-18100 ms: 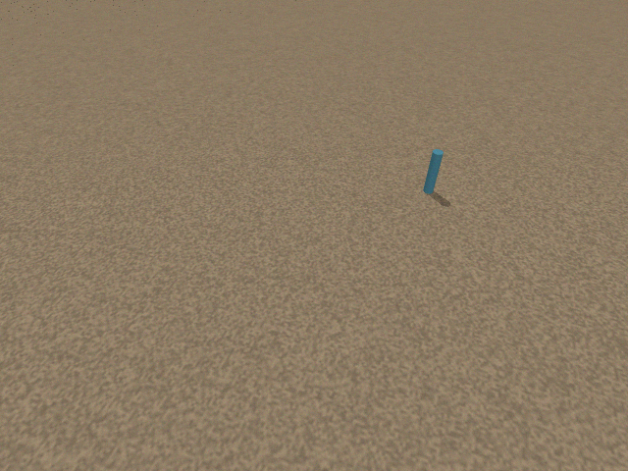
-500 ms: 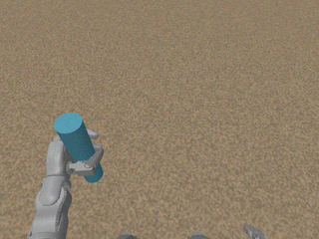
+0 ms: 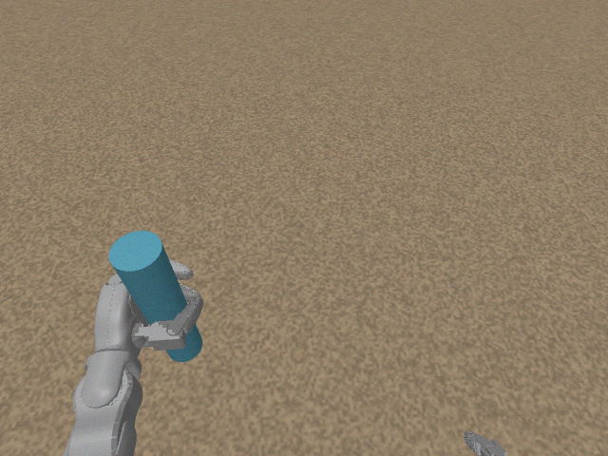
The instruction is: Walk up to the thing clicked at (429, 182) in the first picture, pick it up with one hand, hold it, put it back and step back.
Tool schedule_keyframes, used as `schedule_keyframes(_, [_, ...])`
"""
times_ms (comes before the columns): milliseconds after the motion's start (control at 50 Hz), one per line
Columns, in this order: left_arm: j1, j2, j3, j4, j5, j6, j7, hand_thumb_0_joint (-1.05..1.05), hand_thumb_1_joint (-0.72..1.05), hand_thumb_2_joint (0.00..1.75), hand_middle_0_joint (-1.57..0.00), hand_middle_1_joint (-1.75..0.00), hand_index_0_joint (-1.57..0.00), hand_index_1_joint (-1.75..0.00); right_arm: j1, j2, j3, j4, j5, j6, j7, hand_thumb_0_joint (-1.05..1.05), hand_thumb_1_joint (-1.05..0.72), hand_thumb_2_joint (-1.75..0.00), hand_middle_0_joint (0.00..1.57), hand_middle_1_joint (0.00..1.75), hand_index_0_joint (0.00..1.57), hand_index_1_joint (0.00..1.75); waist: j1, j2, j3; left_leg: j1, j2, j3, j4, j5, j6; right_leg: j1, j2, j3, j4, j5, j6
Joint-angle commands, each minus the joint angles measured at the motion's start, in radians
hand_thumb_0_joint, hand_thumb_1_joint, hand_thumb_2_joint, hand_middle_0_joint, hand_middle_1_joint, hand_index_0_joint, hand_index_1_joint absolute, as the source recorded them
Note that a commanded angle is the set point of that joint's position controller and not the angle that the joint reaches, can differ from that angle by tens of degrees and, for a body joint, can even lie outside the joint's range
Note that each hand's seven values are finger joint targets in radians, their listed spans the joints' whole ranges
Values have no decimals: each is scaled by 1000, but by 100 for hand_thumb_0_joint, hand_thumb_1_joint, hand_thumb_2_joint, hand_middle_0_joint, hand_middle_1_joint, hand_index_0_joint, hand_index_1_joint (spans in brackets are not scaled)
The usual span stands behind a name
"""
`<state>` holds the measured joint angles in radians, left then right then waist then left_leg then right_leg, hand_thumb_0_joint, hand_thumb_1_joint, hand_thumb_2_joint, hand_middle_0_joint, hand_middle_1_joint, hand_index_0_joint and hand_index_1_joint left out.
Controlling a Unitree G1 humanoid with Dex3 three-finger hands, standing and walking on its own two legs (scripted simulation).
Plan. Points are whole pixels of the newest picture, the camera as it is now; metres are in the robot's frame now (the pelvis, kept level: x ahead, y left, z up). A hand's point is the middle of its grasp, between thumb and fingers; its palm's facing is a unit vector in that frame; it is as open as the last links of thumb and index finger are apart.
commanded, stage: hold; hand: left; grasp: from the side
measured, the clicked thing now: (165, 307) +0.34 +0.19 +0.04
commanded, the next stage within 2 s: none
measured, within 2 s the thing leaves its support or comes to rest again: neither
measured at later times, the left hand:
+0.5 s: hand (173, 297) +0.34 +0.17 +0.06, palm faces +0.10 -1.00 +0.00, open 6.8 cm
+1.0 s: hand (168, 298) +0.33 +0.17 +0.07, palm faces +0.09 -1.00 +0.00, open 6.8 cm
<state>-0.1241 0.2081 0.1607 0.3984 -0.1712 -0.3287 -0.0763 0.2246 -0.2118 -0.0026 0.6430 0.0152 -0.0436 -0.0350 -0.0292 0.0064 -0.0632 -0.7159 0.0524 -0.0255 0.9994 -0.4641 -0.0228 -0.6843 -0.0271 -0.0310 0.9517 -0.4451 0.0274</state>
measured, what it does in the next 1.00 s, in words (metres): stands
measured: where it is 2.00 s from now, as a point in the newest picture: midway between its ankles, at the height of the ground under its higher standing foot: outside the picture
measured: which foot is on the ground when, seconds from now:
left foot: down 0.00-1.00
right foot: down 0.00-1.00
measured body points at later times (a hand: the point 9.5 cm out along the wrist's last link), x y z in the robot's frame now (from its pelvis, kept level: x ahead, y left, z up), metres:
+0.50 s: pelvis +0.01 +0.00 +0.01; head +0.06 +0.01 +0.46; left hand +0.33 +0.23 +0.06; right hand +0.15 -0.25 -0.09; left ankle +0.02 +0.13 -0.68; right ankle +0.02 -0.14 -0.68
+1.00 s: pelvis +0.01 +0.00 +0.02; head +0.05 +0.01 +0.47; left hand +0.32 +0.23 +0.08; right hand +0.15 -0.24 -0.08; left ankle +0.02 +0.13 -0.68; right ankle +0.02 -0.14 -0.68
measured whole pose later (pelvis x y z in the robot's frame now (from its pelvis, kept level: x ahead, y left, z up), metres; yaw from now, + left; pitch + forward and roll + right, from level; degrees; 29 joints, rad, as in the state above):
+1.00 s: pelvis +0.01 +0.00 +0.02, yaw +0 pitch +6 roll -1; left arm -0.09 0.19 0.16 0.38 -0.18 -0.33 -0.09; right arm 0.22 -0.21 0.00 0.65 0.02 -0.02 -0.03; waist -0.02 0.01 -0.03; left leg -0.54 0.05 -0.02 0.85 -0.42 -0.02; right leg -0.51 -0.03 -0.03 0.81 -0.40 0.03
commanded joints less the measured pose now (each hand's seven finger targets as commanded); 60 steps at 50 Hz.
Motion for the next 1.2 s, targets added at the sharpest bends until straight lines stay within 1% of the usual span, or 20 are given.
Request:
schedule_keyframes(0, [-286,132,42,-275,-22,-92,-6,0,39,123,-129,-137,-130,-137,-12,-142,-49,-116,-1,-35,-10,0,-91,-90,20,30,20,30,-4,56,-324,227,-28,7,-171,247,17,154,38,-20,-134,264,-37])
schedule_keyframes(120, [-260,112,38,-249,-22,-88,3,0,43,117,-129,-136,-131,-135,-24,-145,-51,-122,-1,-32,-11,0,-92,-90,20,30,20,30,-6,12,-276,219,-32,17,-185,256,22,179,37,-14,-157,286,-31])
schedule_keyframes(360, [-238,124,58,-261,-22,-88,-2,0,40,115,-127,-133,-128,-132,-17,-136,-51,-114,-6,-16,-11,0,-91,-90,20,30,20,30,3,18,-302,259,-36,25,-202,333,22,265,34,-11,-182,367,-27])
schedule_keyframes(400, [-253,105,33,-276,-19,-92,-4,0,43,117,-128,-135,-129,-134,-28,-134,-49,-118,-6,-16,-8,0,-91,-90,20,30,20,30,-1,40,-270,269,-35,24,-216,313,18,239,36,-14,-184,339,-31])
schedule_keyframes(420, [-255,127,56,-277,-15,-93,1,0,44,117,-128,-135,-130,-134,-21,-137,-53,-113,-8,-13,-9,0,-91,-90,20,30,20,30,6,49,-287,277,-35,25,-215,326,18,243,36,-14,-185,347,-31])
schedule_keyframes(440, [-246,104,32,-257,-14,-89,-5,0,46,117,-127,-134,-129,-133,-21,-138,-53,-113,-9,-12,-10,0,-91,-90,20,30,20,30,-7,40,-275,283,-34,24,-215,340,18,239,38,-15,-187,359,-30])
schedule_keyframes(600, [-229,119,55,-270,-23,-84,-14,0,46,115,-126,-133,-128,-132,-32,-138,-53,-123,-5,-12,-9,0,-91,-90,20,30,20,30,12,22,-266,287,-37,27,-244,292,20,276,35,-14,-220,320,-28])
schedule_keyframes(620, [-246,104,37,-268,-24,-82,-16,0,47,117,-127,-134,-129,-133,-42,-136,-52,-125,-3,-11,-8,0,-91,-90,20,30,20,30,2,29,-234,285,-38,26,-251,272,20,255,35,-13,-224,302,-28])
schedule_keyframes(680, [-239,109,44,-288,-29,-82,-18,0,44,117,-127,-134,-129,-133,-35,-138,-53,-123,-5,-11,-8,0,-91,-90,20,30,20,30,5,30,-275,310,-36,25,-246,329,19,286,36,-15,-221,352,-28])
schedule_keyframes(720, [-238,90,16,-278,-25,-78,-21,0,44,117,-129,-136,-130,-135,-41,-137,-50,-126,-3,-14,-9,0,-91,-90,20,30,20,30,0,18,-234,299,-37,31,-250,315,21,272,35,-12,-229,346,-26])
schedule_keyframes(760, [-242,122,50,-256,-17,-79,-14,0,44,118,-128,-135,-129,-134,-35,-139,-55,-115,-4,-12,-8,0,-91,-90,20,30,20,30,7,31,-224,292,-34,21,-263,288,17,260,37,-18,-224,306,-32])
schedule_keyframes(800, [-283,99,27,-290,-22,-88,-17,0,46,117,-128,-134,-129,-133,-44,-132,-50,-118,-5,-13,-5,0,-91,-90,20,30,20,30,1,41,-221,298,-34,19,-274,250,16,258,38,-20,-234,269,-32])
schedule_keyframes(840, [-280,111,39,-296,-24,-91,-13,0,49,119,-129,-136,-130,-135,-53,-132,-49,-126,-2,-15,-7,0,-91,-90,20,30,20,30,7,26,-219,295,-38,23,-276,241,19,272,35,-16,-245,266,-29])
schedule_keyframes(860, [-286,143,71,-297,-24,-93,-12,0,47,118,-128,-135,-129,-134,-52,-140,-53,-126,-1,-17,-7,0,-91,-90,20,30,20,30,13,42,-225,299,-38,24,-280,230,18,272,34,-13,-246,254,-31])
schedule_keyframes(900, [-235,97,23,-278,-21,-87,-15,0,45,117,-127,-134,-129,-133,-52,-137,-50,-129,-2,-18,-8,0,-91,-90,20,30,20,30,6,28,-243,316,-38,27,-276,275,18,290,34,-15,-244,299,-30])
schedule_keyframes(960, [-204,91,27,-250,-24,-80,-19,0,46,118,-127,-135,-129,-134,-55,-134,-50,-123,0,-15,-9,0,-91,-90,20,30,20,30,13,10,-207,296,-39,26,-278,266,20,281,34,-17,-254,292,-29])
schedule_keyframes(1020, [-266,99,20,-294,-21,-87,-20,0,45,117,-127,-134,-128,-133,-44,-132,-51,-114,-3,-17,-6,0,-91,-90,20,30,20,30,4,38,-247,331,-34,22,-280,289,15,280,37,-19,-245,306,-31])
schedule_keyframes(1080, [-276,104,35,-239,-19,-87,-13,0,47,119,-128,-135,-129,-134,-48,-133,-50,-111,-4,-20,-5,0,-91,-90,20,30,20,30,-1,19,-201,294,-37,26,-274,265,20,265,33,-14,-250,293,-28])
schedule_keyframes(1120, [-293,131,62,-267,-19,-100,-9,0,47,119,-127,-135,-128,-134,-53,-133,-50,-114,-4,-20,-5,0,-91,-90,20,30,20,30,13,38,-220,303,-38,27,-284,243,17,271,32,-13,-254,266,-31])
schedule_keyframes(1180, [-279,91,24,-284,-25,-105,-11,0,50,118,-126,-135,-127,-134,-47,-136,-51,-114,-4,-25,-3,0,-90,-90,20,30,20,30,10,49,-247,340,-33,17,-295,262,11,285,37,-22,-242,276,-34])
